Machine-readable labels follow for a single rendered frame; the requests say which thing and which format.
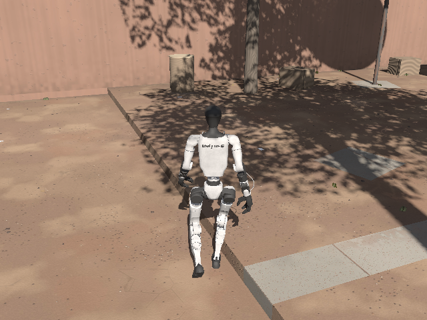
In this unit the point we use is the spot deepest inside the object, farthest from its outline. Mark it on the robot left upper arm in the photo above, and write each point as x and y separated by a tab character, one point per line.
189	150

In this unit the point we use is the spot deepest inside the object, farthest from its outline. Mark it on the robot right shin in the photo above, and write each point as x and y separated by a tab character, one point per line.
219	238

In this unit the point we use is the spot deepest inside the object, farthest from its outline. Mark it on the robot left hand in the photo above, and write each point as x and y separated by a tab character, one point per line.
183	184

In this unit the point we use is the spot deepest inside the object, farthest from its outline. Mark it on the right robot forearm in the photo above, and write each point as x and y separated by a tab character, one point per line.
242	176

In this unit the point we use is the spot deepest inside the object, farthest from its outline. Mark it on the robot right upper arm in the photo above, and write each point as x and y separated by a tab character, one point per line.
236	152

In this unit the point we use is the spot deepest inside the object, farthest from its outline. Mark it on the robot torso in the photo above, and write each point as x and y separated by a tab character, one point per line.
213	161

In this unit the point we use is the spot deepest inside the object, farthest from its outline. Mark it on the left robot forearm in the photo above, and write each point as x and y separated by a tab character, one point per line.
183	173

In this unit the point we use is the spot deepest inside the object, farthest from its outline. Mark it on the robot right hand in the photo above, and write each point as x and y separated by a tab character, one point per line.
248	204

